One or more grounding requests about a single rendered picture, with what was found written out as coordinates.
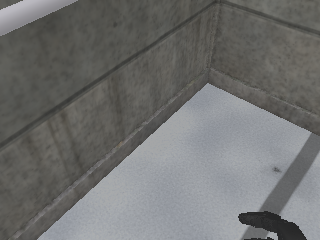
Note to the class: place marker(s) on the right robot hand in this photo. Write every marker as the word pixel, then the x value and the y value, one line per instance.
pixel 273 223

